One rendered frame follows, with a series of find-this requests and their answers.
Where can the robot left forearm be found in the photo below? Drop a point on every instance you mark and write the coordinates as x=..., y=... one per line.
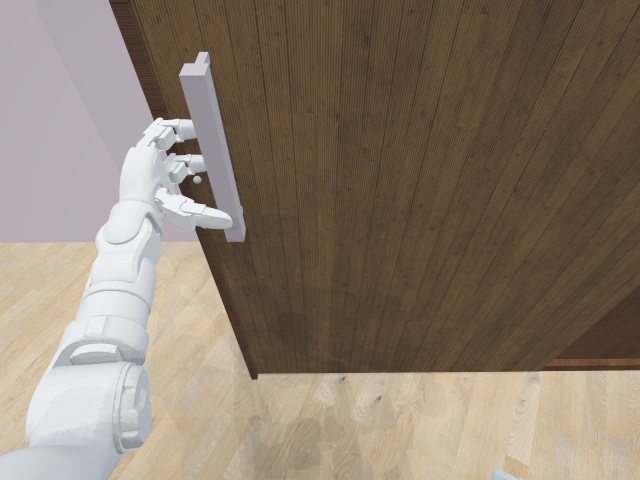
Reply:
x=111, y=322

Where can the left robot upper arm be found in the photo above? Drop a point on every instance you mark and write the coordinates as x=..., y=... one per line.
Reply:
x=84, y=419

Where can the left robot hand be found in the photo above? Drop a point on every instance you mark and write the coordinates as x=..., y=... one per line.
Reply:
x=144, y=174

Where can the wardrobe door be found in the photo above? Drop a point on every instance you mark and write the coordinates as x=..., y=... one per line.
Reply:
x=615, y=336
x=427, y=185

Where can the handle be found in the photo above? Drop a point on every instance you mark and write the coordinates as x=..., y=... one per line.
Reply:
x=198, y=88

